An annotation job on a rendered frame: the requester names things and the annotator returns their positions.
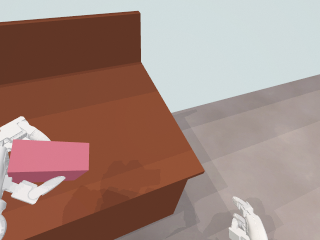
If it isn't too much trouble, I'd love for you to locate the table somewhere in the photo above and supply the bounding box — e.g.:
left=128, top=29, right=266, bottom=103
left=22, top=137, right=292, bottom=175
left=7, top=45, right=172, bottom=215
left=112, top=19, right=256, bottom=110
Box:
left=0, top=11, right=205, bottom=240

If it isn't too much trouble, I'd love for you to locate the sponge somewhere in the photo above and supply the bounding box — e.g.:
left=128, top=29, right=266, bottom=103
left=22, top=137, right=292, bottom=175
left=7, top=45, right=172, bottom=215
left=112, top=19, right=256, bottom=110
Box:
left=7, top=139, right=90, bottom=184

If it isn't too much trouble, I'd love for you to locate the left robot hand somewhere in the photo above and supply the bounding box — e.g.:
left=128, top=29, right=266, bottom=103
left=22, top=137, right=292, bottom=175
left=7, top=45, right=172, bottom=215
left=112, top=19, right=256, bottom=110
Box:
left=0, top=116, right=65, bottom=205

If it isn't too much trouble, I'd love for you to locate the right robot hand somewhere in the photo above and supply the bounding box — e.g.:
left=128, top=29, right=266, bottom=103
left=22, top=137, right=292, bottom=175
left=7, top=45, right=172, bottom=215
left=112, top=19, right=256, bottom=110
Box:
left=228, top=196, right=268, bottom=240

